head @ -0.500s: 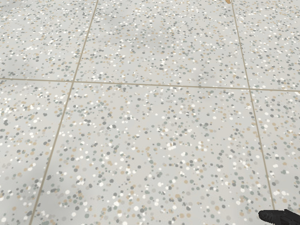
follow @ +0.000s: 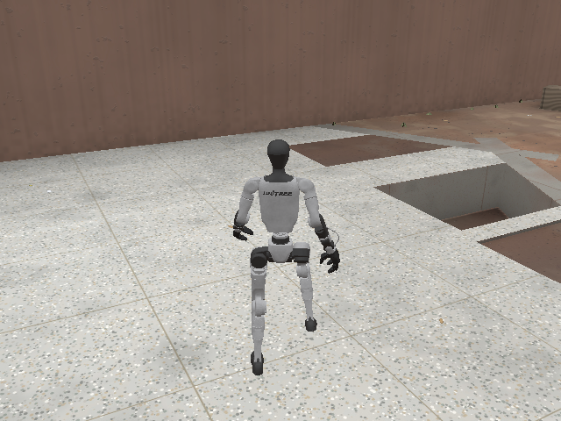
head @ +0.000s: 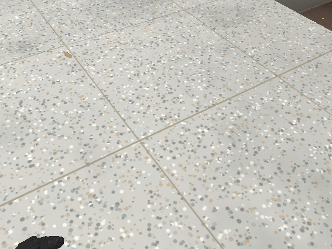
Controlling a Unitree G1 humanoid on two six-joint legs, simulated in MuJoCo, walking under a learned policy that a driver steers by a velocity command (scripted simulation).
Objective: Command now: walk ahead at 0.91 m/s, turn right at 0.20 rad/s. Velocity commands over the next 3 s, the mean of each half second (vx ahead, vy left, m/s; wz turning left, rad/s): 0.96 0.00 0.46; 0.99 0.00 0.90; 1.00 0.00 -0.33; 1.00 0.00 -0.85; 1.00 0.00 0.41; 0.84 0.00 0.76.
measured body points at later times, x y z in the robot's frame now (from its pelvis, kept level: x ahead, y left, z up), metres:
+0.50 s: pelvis +0.39 -0.03 -0.01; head +0.40 +0.00 +0.43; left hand +0.31 +0.25 -0.15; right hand +0.66 -0.23 -0.07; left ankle +0.54 +0.13 -0.66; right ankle +0.28 -0.20 -0.73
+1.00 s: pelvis +0.80 +0.16 -0.01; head +0.80 +0.20 +0.44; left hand +0.88 +0.51 -0.03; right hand +0.99 -0.04 -0.11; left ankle +0.63 +0.11 -0.73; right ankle +1.09 +0.19 -0.69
